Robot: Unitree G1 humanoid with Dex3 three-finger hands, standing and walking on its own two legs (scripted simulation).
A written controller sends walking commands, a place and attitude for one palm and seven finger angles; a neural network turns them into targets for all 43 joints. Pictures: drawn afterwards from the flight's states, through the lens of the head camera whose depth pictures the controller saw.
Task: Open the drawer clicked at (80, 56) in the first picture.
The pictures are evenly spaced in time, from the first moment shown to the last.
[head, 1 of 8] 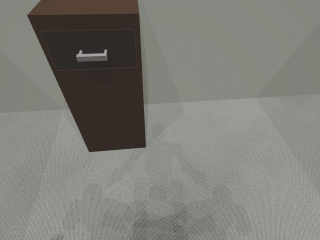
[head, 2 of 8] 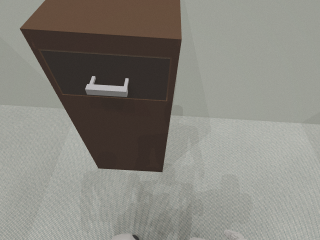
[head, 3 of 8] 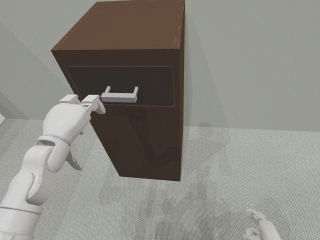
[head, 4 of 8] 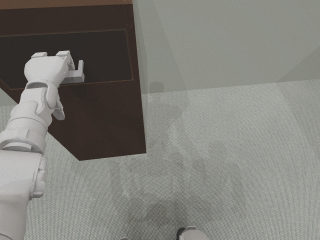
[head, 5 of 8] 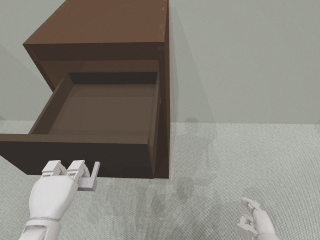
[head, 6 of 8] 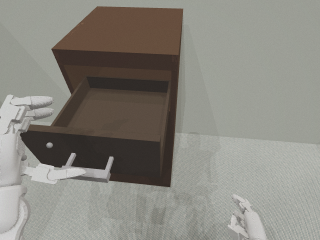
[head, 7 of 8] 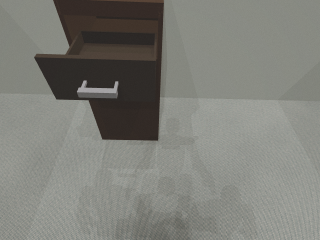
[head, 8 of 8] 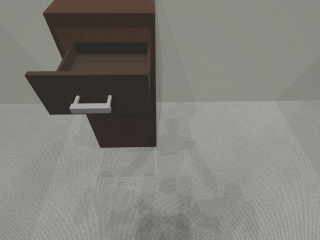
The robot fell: no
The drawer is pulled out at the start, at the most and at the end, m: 0.00 0.30 0.30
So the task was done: yes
